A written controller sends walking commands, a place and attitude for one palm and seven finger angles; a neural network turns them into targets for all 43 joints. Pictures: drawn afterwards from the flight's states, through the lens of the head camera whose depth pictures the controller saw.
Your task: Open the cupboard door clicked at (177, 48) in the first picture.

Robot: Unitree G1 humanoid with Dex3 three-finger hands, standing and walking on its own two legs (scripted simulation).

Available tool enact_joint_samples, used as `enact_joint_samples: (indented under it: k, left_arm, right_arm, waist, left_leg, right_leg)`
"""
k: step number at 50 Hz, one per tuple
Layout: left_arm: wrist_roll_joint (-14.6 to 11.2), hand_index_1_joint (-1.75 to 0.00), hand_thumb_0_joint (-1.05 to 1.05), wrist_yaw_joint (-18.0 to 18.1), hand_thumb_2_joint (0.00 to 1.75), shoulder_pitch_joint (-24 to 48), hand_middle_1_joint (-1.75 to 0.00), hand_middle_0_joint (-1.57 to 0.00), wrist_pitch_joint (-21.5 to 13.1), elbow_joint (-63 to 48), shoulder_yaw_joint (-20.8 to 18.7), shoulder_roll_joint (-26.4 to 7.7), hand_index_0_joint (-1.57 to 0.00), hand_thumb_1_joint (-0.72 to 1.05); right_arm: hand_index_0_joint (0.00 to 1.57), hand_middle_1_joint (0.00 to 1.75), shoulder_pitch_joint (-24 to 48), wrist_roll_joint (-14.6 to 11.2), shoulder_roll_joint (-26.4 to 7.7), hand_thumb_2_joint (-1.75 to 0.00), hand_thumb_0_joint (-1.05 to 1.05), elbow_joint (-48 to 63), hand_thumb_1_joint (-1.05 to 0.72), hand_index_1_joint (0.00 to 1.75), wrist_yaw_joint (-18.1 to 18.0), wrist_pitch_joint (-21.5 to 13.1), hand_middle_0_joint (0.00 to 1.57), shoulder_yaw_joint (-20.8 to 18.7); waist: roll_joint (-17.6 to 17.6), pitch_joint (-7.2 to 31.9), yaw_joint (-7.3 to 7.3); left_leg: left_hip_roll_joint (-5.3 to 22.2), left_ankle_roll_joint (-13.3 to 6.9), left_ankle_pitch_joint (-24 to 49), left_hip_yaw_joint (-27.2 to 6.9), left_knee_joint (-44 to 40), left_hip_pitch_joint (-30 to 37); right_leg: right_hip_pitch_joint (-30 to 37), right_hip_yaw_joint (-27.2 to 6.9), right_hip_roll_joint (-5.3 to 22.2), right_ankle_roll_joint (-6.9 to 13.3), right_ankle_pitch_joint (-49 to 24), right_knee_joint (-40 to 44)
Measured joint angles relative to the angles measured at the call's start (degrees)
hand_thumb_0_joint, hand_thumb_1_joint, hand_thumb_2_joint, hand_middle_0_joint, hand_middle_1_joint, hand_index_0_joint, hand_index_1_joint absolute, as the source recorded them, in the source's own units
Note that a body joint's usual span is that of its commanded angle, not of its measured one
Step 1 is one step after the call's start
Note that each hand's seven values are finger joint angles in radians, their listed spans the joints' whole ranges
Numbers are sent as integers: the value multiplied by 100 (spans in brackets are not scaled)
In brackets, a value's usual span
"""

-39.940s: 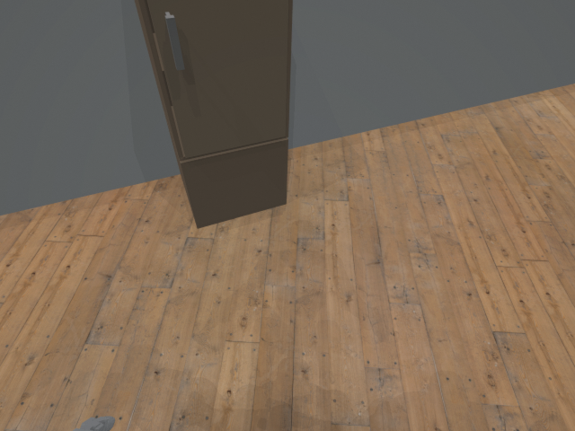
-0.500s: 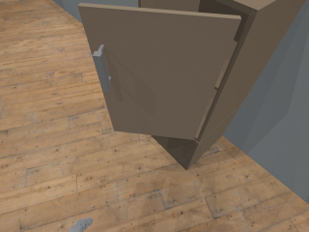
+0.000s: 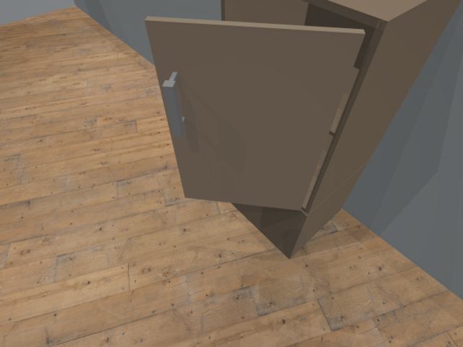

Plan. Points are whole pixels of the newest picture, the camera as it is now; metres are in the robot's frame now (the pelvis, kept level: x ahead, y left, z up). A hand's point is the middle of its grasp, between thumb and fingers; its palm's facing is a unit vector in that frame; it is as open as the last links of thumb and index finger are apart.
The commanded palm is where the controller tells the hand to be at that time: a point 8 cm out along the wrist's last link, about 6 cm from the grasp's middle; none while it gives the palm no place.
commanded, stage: come to a stop and stand still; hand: left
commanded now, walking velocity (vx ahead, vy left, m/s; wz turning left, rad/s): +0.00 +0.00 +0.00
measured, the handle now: (176, 105) +0.59 +0.16 +0.08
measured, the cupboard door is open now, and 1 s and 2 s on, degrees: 41 41 41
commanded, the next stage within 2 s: look again from close up in 0.66 s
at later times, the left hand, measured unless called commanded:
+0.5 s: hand out of the picture -0.07 +0.17 -0.18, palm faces +0.04 -0.98 -0.20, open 7.3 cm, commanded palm none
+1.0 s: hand out of the picture -0.10 +0.16 -0.18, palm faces +0.06 -0.98 -0.16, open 7.4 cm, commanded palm none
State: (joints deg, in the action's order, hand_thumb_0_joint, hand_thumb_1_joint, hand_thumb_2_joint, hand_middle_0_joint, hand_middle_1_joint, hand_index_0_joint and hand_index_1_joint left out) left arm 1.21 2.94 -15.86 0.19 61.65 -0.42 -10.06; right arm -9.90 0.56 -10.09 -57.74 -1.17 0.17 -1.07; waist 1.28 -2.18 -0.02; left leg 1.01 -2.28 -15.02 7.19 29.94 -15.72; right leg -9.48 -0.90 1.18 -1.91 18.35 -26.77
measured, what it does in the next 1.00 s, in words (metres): shifts its weight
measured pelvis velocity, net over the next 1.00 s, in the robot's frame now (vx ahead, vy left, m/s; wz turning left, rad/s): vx -0.08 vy -0.01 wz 0.04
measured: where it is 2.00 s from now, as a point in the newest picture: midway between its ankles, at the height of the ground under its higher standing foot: outside the picture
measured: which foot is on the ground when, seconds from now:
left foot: down 0.00-1.00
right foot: down 0.00-1.00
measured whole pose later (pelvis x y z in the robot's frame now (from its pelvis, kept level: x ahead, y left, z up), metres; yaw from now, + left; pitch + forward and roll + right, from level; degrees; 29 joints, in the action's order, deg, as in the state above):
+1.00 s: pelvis -0.08 -0.01 +0.00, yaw +2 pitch -2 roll -1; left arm 1.1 1.6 -21.0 -0.3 60.8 0.4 -9.6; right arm -16.9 0.9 -9.4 -61.8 -0.5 -0.3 -0.8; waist -1.1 0.8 -0.1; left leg 0.6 -2.3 -7.4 4.0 26.6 -19.0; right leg -13.6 0.8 0.3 -0.5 12.2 -27.1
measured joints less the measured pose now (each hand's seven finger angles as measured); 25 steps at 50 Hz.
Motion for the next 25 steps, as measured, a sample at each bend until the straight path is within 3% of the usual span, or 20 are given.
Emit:
enact_joint_samples:
  k: [3,9,17,25]
  left_arm:
    - [-28,-30,0,47,90,-59,-30,-20,-121,-157,59,2,-20,91]
    - [-43,-30,0,-6,90,-29,-30,-20,-42,-366,111,4,-20,91]
    - [-8,-30,0,-97,90,-179,-30,-20,48,-506,121,-32,-20,91]
    - [-7,-30,0,-119,90,-459,-30,-20,61,-417,61,-84,-20,91]
  right_arm:
    - [20,30,-111,10,-3,-89,0,144,-91,30,23,-75,20,14]
    - [20,30,-336,43,-38,-89,0,96,-91,30,28,1,20,26]
    - [20,30,-555,92,-34,-89,0,99,-91,30,103,76,20,16]
    - [20,30,-847,87,-27,-89,0,-95,-91,30,96,77,20,12]
  waist:
    - [-38,-33,-79]
    - [-128,81,-16]
    - [-180,228,-84]
    - [-199,250,-60]
  left_leg:
    - [-13,-16,16,-68,81,-46]
    - [-8,-21,97,-140,208,-12]
    - [5,-17,391,-174,70,-237]
    - [-24,-22,487,-224,-62,-375]
  right_leg:
    - [-74,65,5,28,15,-201]
    - [-49,136,0,63,31,-413]
    - [-323,158,-33,140,-191,-395]
    - [-475,153,-48,162,-351,-304]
